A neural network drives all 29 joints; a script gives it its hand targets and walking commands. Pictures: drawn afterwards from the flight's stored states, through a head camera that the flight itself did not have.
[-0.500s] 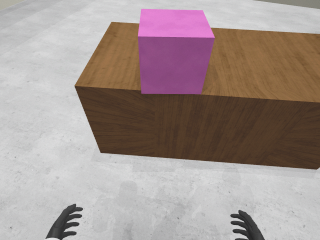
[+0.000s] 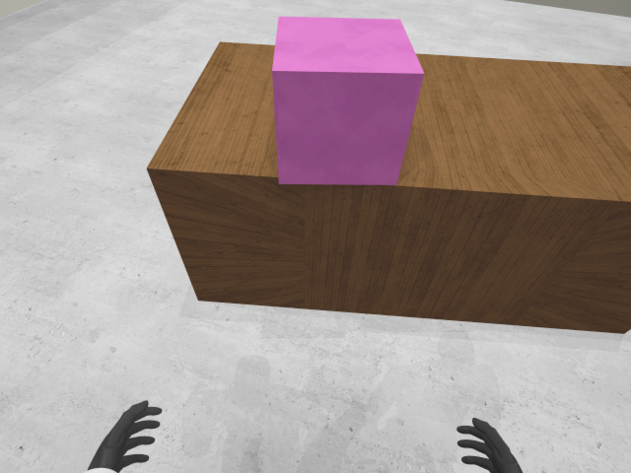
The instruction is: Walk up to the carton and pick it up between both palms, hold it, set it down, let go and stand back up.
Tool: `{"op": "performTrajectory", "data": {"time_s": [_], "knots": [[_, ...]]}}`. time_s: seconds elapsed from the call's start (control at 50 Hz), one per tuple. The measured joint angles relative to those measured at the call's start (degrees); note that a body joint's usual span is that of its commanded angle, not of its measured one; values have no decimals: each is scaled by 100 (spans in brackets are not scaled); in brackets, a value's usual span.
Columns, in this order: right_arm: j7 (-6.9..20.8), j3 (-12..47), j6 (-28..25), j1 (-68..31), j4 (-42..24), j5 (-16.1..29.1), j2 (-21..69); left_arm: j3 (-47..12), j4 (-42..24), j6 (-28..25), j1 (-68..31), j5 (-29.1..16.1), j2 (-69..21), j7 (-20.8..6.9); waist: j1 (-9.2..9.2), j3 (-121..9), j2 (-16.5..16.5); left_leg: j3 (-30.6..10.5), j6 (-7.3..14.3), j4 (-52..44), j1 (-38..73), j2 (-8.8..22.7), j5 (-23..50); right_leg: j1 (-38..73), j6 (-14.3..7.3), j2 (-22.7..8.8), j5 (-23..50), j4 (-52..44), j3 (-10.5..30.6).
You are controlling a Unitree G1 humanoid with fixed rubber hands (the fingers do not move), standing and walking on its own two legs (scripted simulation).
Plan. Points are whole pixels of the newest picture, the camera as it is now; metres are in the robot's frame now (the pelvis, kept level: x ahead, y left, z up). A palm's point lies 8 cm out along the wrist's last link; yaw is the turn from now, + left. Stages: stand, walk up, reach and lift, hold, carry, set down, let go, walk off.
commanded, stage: stand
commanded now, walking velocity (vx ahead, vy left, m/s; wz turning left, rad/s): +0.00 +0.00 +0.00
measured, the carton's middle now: (338, 102) +0.89 -0.05 +0.01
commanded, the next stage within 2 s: walk up in 0.48 s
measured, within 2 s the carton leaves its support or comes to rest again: neither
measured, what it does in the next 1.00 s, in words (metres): lifts its right foot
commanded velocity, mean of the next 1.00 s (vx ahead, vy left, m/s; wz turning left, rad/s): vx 0.00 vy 0.00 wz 0.00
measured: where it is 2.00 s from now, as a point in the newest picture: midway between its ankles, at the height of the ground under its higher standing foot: outside the picture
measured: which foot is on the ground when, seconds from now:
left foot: down 0.00-0.94, up 0.96-1.00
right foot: down 0.00-1.00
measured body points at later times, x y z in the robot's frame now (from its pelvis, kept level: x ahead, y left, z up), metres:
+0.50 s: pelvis +0.00 +0.00 +0.00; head +0.01 +0.00 +0.45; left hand +0.16 +0.27 -0.08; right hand +0.14 -0.24 -0.11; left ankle +0.00 +0.11 -0.71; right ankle +0.00 -0.13 -0.71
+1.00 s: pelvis +0.04 -0.06 -0.01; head +0.04 -0.08 +0.44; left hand +0.19 +0.24 -0.06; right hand +0.13 -0.34 -0.13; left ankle -0.01 +0.09 -0.68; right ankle +0.05 -0.14 -0.71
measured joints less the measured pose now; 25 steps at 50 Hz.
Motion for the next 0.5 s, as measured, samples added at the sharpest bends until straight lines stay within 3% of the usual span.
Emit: {"op": "performTrajectory", "data": {"time_s": [0.5], "knots": [[0, 0, -26, 0, 154, 0, -76, 0, 0, -23, 0, 0, 19, 0, 0, 1, 75, 0, 1, -4, 2, 0, 14, 0, 1, 0, 12, 0, 0]]}}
